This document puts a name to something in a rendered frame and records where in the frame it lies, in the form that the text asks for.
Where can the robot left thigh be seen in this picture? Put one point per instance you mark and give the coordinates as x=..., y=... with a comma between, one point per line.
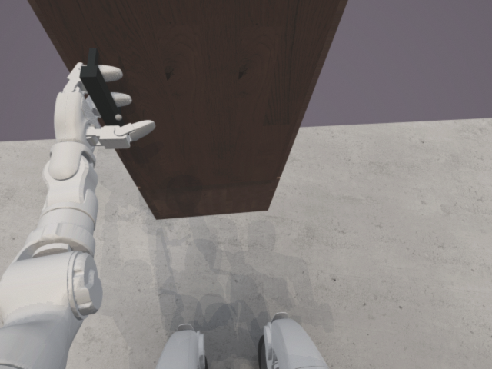
x=183, y=350

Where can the left robot hand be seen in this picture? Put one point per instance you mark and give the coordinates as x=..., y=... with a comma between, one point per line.
x=74, y=115

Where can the handle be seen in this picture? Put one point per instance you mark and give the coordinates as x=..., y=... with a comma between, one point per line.
x=95, y=85

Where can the cupboard door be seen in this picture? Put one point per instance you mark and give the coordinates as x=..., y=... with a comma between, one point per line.
x=224, y=81

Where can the robot left upper arm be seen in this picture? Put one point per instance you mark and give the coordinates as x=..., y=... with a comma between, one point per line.
x=43, y=302

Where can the robot left forearm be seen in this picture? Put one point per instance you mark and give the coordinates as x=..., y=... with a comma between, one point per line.
x=68, y=218

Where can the right robot shin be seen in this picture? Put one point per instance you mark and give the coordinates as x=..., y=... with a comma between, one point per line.
x=280, y=315

